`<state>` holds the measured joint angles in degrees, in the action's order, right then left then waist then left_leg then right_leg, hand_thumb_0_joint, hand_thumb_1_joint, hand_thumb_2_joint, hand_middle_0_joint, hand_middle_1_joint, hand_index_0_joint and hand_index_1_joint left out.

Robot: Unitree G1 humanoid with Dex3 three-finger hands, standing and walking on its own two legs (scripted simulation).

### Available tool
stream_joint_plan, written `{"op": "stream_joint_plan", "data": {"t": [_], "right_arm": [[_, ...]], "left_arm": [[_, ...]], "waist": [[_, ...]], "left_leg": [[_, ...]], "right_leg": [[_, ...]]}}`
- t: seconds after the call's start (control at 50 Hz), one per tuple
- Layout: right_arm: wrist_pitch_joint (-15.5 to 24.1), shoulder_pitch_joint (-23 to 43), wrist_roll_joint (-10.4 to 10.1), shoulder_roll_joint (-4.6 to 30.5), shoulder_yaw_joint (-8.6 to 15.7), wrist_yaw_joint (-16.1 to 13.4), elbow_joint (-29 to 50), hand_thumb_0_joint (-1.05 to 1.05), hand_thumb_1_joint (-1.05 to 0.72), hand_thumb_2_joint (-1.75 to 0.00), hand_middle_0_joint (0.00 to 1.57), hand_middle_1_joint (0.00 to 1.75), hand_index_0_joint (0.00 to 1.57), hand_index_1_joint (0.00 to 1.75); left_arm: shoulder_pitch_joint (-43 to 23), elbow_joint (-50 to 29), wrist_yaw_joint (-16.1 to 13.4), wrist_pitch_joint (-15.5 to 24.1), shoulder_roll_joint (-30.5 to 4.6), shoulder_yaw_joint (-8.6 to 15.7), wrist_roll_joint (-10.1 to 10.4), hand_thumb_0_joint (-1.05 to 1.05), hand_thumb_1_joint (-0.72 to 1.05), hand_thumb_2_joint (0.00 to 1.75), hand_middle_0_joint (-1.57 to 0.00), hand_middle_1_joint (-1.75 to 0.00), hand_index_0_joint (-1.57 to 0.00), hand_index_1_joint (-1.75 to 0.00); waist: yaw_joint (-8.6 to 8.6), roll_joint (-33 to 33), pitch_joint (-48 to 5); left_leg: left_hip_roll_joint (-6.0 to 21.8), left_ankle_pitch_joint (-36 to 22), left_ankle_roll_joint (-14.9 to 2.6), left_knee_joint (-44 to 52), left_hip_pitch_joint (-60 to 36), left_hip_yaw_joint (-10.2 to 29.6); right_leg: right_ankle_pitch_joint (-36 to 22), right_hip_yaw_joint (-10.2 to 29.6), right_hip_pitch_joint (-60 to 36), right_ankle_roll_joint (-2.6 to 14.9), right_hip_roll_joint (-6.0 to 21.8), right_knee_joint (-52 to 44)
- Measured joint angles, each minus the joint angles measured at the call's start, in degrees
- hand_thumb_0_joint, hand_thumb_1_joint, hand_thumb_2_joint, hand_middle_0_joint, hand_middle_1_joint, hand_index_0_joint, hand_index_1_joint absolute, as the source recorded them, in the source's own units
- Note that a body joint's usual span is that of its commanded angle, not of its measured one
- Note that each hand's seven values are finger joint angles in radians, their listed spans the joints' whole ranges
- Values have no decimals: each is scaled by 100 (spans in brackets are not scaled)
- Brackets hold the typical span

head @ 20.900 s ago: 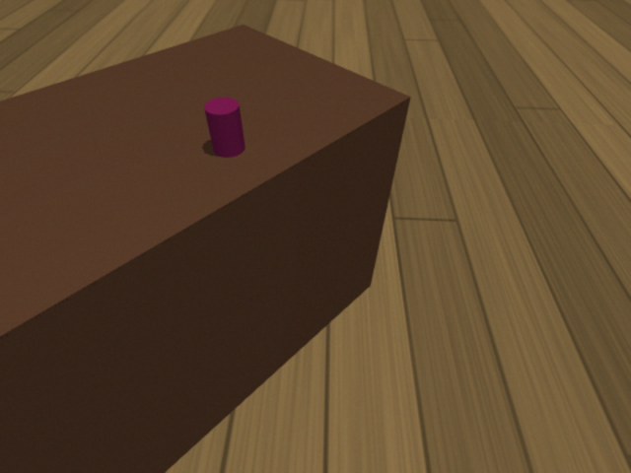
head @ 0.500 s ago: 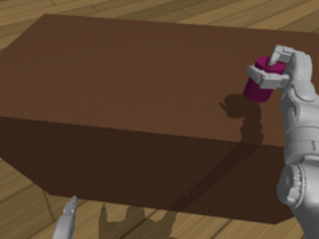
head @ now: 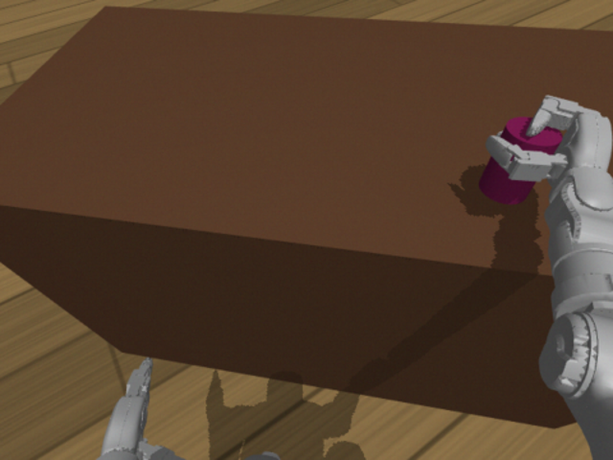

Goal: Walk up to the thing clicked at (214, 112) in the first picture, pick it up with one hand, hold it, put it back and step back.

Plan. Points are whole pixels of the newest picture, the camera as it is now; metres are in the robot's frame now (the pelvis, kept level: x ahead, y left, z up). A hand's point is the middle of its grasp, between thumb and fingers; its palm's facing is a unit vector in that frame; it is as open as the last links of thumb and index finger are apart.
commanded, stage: lower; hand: right
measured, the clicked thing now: (516, 162) +0.50 -0.20 +0.12
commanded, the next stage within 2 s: loosen in 0.52 s
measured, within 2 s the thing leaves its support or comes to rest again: rests again in 0.34 s
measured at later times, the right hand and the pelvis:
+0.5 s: hand (519, 150) +0.51 -0.20 +0.13, palm faces +0.19 +0.98 +0.00, open 5.6 cm; pelvis +0.00 +0.00 -0.01, yaw +0 degrees
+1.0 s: hand (519, 152) +0.51 -0.20 +0.12, palm faces +0.17 +0.98 -0.01, open 8.5 cm; pelvis +0.00 +0.00 -0.02, yaw +0 degrees
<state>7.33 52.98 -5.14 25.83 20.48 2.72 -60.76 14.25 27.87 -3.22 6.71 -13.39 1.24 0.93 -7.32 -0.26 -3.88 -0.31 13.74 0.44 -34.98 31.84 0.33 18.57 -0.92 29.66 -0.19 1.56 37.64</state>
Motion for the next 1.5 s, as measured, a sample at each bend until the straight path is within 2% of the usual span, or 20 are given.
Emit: {"op": "stream_joint_plan", "data": {"t": [0.1, 0.22, 0.48, 0.66, 0.78, 0.96, 1.06, 1.28, 1.38, 1.5], "right_arm": [[147, 64, 37, 25, 41, -58, -209, 0, 19, -104, 77, 107, 136, 143], [273, 65, 71, 166, 133, -46, -338, 0, 19, -104, 77, 107, 136, 143], [434, 43, 85, 190, 189, 48, -278, 0, 19, -104, 77, 107, 135, 142], [587, 159, 88, 315, 298, 146, -586, 0, 19, -104, 77, 107, 136, 143], [561, 197, 140, 373, 295, 192, -546, 0, 17, -98, 79, 103, 132, 132], [530, 318, 143, 404, 227, 196, -546, 0, 21, -67, 89, 84, 113, 96], [487, 289, 128, 386, 246, 195, -552, 0, 31, -47, 87, 70, 97, 75], [497, 323, 137, 385, 276, 169, -502, -1, 46, -19, 56, 37, 57, 38], [474, 287, 152, 393, 300, 197, -534, -1, 49, -13, 38, 26, 39, 26], [318, 100, 162, 507, 513, 231, -202, -1, 52, -11, 22, 17, 22, 17]], "left_arm": [[-21, 79, 33, 11, 41, -34, -39, -1, -53, 7, -5, -4, -5, -5], [50, -277, 84, -74, 92, -69, -56, -1, -53, 6, -5, -4, -5, -5], [165, -503, 104, -76, -18, 2, -70, -1, -54, 7, -5, -4, -4, -5], [139, -666, 142, -125, 16, -94, -74, -1, -54, 7, -5, -4, -4, -5], [262, -853, 149, -161, -3, -57, -73, -1, -52, 5, -6, -4, -5, -5], [269, -923, 129, -200, -22, -79, -69, -1, -51, 5, -6, -4, -6, -4], [316, -1033, 135, -187, -17, -95, -73, -1, -52, 6, -6, -4, -6, -5], [353, -1023, 128, -232, -39, -60, -70, -1, -54, 7, -5, -4, -5, -5], [339, -1055, 151, -244, -43, -74, -72, -1, -54, 7, -5, -4, -5, -5], [425, -1176, 111, -280, -111, 5, -29, -1, -52, 5, -6, -4, -6, -5]], "waist": [[-29, -41, -122], [-95, -67, -88], [-140, -19, -130], [-200, -63, -206], [-209, -39, -194], [-185, -21, -176], [-190, -51, -195], [-188, -21, -177], [-180, -48, -213], [-191, -65, -200]], "left_leg": [[-29, 54, 3, -103, 137, 10], [-23, 129, 15, -270, 287, 25], [-31, 267, -5, -573, 633, -24], [-36, 329, -21, -746, 816, -47], [-43, 359, -31, -843, 897, -58], [-45, 380, -35, -955, 1026, -68], [-45, 387, -33, -956, 1032, -65], [-41, 428, -31, -1022, 1058, -62], [-40, 424, -28, -1009, 1066, -58], [-46, 419, -22, -927, 905, -42]], "right_leg": [[96, -9, 155, -1, 30, 164], [169, -22, 293, 15, 24, 316], [299, 32, 653, -6, 35, 626], [351, 58, 835, -19, 42, 786], [378, 70, 914, -24, 49, 878], [403, 83, 1050, -32, 51, 1001], [412, 81, 1056, -31, 51, 1005], [448, 79, 1076, -28, 46, 1060], [448, 76, 1085, -26, 46, 1051], [445, 58, 916, -19, 50, 963]]}}
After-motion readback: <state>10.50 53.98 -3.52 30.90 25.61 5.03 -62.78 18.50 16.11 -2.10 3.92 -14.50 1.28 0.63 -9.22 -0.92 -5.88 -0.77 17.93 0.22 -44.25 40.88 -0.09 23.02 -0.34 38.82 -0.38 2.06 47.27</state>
